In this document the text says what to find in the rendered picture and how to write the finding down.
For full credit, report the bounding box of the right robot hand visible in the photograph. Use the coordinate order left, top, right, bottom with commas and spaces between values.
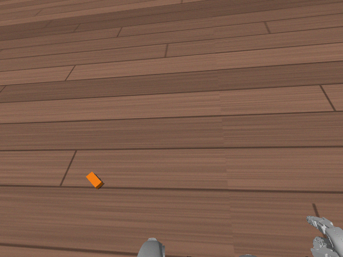
306, 216, 343, 257

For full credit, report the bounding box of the small box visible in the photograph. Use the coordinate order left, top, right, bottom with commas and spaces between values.
86, 172, 103, 189

